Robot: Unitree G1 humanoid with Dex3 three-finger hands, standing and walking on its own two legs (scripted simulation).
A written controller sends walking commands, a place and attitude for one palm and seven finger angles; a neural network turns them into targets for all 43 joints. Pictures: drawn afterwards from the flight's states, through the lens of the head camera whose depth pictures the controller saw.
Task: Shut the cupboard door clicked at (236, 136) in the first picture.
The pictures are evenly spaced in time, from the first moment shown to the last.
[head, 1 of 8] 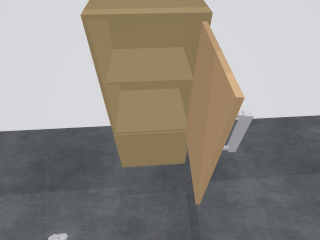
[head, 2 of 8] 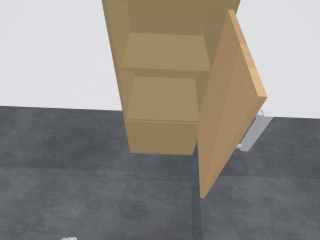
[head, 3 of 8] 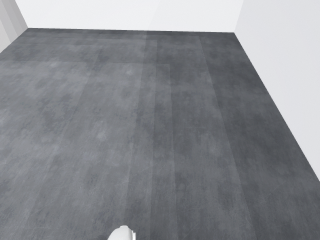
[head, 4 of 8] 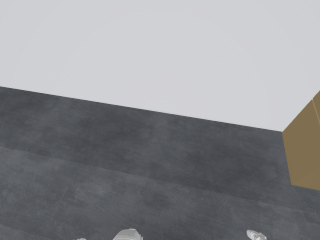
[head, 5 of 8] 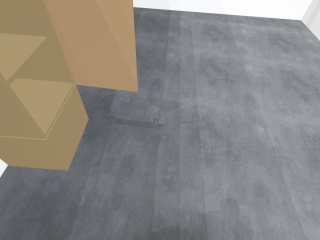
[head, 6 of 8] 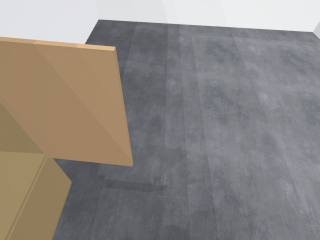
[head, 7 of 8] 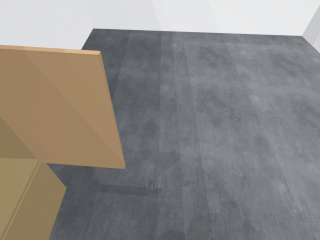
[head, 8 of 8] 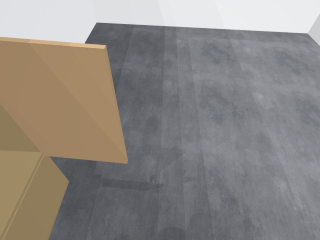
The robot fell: no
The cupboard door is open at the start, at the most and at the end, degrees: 87 87 87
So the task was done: no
